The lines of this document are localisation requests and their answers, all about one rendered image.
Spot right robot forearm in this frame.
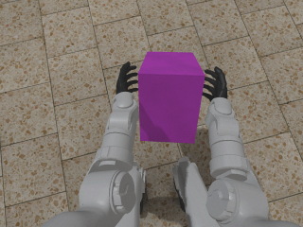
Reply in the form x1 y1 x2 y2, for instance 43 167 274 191
205 97 262 190

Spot robot right thigh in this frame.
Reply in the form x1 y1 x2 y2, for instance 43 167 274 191
171 161 221 227

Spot carton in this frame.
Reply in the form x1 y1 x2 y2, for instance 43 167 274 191
137 51 205 144

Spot left robot upper arm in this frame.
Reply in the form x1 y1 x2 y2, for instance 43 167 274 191
40 169 136 227

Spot left robot forearm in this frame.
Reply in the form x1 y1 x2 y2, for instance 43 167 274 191
79 92 139 198

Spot right robot upper arm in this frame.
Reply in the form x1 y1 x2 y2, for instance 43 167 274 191
205 177 302 227

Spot right robot hand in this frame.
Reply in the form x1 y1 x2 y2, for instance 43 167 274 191
202 66 228 102

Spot left robot hand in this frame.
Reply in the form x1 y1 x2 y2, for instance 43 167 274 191
116 61 138 95

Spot robot thigh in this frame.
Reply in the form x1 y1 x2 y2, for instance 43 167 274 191
171 161 221 227
116 166 146 227

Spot robot left thigh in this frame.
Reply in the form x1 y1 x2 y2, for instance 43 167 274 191
116 166 146 227

